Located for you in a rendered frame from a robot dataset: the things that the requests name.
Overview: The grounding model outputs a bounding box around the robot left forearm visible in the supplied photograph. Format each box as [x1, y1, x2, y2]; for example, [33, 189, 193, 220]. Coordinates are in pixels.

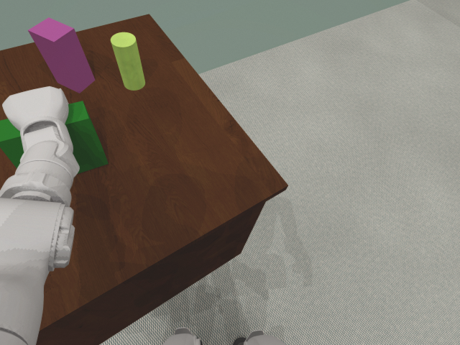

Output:
[0, 116, 80, 207]

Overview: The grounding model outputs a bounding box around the table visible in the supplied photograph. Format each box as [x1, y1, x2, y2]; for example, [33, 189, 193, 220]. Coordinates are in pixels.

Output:
[0, 14, 288, 345]

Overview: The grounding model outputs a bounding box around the robot shin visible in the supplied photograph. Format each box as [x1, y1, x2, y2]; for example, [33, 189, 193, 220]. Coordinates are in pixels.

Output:
[175, 327, 193, 336]
[245, 330, 264, 341]

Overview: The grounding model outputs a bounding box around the sponge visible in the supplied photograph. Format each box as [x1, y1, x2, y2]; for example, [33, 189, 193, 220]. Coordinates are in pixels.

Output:
[0, 101, 108, 173]

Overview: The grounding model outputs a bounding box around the left robot upper arm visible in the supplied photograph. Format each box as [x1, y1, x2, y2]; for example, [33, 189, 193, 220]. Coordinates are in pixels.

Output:
[0, 198, 75, 345]

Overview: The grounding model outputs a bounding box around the robot left shin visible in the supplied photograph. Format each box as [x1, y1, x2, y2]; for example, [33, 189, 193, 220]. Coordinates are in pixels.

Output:
[175, 327, 193, 336]

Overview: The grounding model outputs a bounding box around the robot right shin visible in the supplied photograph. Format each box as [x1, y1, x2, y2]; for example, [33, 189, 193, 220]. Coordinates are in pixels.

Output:
[245, 330, 264, 341]

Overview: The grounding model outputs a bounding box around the robot left hand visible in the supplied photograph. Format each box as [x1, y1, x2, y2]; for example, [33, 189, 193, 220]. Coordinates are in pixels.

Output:
[2, 86, 69, 131]

